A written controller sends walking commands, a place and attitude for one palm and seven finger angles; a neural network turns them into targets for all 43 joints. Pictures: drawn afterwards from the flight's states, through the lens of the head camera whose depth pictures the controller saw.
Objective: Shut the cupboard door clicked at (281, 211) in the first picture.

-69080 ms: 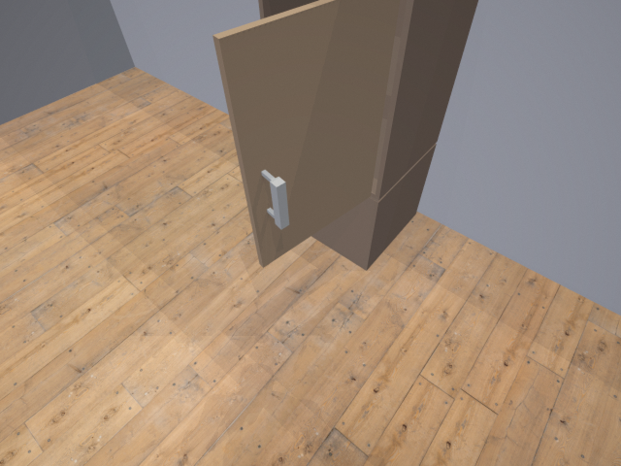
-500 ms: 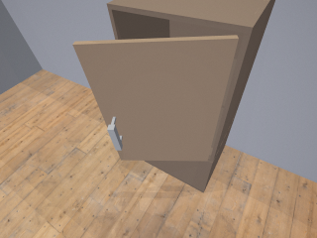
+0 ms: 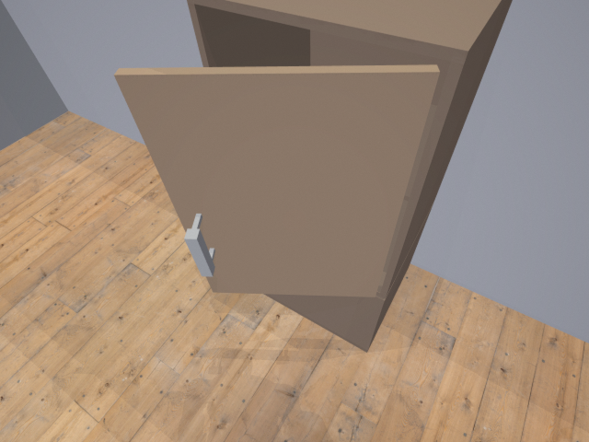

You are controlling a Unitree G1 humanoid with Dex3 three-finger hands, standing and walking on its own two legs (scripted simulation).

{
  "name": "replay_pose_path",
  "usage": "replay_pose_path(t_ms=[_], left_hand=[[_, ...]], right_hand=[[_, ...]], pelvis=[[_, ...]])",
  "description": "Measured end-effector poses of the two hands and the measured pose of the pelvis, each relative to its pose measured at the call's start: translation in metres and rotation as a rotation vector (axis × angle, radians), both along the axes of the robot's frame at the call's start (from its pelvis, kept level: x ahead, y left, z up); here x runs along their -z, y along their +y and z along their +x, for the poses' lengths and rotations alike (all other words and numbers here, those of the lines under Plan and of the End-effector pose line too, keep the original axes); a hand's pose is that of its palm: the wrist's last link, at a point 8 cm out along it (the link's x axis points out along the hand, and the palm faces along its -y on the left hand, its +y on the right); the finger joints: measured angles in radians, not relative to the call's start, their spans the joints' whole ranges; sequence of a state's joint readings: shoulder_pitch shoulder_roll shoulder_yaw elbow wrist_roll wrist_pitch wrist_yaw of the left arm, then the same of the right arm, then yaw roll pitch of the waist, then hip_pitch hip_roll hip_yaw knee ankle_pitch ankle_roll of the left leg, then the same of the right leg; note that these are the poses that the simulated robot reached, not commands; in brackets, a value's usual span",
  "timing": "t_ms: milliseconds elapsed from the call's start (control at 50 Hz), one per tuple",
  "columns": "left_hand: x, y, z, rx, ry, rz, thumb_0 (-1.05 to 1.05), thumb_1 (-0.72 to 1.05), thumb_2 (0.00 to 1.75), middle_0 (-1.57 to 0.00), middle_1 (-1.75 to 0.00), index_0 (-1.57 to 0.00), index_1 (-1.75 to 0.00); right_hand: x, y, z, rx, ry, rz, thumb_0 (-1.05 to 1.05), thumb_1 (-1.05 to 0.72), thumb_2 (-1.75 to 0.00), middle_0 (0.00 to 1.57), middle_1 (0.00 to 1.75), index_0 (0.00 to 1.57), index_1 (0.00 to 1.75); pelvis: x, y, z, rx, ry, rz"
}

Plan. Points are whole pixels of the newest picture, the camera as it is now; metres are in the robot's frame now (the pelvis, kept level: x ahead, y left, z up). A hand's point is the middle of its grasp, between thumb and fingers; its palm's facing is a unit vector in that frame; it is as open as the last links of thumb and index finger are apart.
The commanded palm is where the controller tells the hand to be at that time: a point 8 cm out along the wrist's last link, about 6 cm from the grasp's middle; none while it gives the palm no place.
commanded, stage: come to a stop and stand still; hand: left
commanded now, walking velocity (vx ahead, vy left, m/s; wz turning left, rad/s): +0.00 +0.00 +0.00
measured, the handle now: (203, 245) +0.47 +0.21 -0.10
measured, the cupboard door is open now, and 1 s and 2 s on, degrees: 29 29 29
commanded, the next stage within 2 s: look again from close up in 0.12 s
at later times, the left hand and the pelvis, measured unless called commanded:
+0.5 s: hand out of the picture +0.03 +0.19 -0.17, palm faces +0.04 -0.97 -0.23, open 7.3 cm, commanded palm none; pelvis +0.01 +0.00 +0.00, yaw +0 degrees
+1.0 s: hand (155, 419) +0.16 +0.21 -0.07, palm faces +0.24 -0.95 -0.18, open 7.3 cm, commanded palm +0.10 +0.25 -0.07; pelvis +0.00 +0.02 -0.01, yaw +1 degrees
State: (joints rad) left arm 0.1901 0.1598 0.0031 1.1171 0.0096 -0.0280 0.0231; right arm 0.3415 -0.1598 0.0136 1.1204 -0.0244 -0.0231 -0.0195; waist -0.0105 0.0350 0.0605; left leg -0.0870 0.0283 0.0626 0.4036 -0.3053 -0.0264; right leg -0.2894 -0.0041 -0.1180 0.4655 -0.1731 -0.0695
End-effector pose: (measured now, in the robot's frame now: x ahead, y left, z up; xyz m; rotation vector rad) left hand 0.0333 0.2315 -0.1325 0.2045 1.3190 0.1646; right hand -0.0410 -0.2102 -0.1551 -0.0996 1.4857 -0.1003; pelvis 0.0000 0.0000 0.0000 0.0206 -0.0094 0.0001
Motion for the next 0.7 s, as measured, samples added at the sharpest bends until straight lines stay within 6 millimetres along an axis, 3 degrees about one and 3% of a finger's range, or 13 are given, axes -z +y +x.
replay_pose_path(t_ms=[160,320,700], left_hand=[[0.001,-0.001,0.007,-0.008,-0.011,-0.002,0.00,0.92,0.90,-0.20,-0.30,-0.20,-0.30],[0.002,0.000,0.001,-0.025,0.008,-0.007,0.00,0.91,0.90,-0.20,-0.30,-0.20,-0.30],[0.005,0.008,-0.006,-0.038,0.029,-0.014,0.00,0.91,0.90,-0.20,-0.30,-0.20,-0.30]], right_hand=[[0.001,0.004,0.022,-0.005,-0.042,0.003,0.00,-0.91,-0.90,0.19,0.30,0.20,0.30],[-0.001,0.002,0.037,-0.019,-0.062,-0.009,0.00,-0.91,-0.90,0.19,0.30,0.20,0.30],[-0.005,0.000,0.040,-0.028,-0.054,-0.038,0.00,-0.91,-0.90,0.19,0.30,0.20,0.30]], pelvis=[[0.000,-0.001,0.006,-0.002,-0.003,-0.004],[-0.001,0.001,0.009,-0.004,-0.001,-0.007],[-0.001,0.007,0.012,-0.006,-0.008,-0.010]])
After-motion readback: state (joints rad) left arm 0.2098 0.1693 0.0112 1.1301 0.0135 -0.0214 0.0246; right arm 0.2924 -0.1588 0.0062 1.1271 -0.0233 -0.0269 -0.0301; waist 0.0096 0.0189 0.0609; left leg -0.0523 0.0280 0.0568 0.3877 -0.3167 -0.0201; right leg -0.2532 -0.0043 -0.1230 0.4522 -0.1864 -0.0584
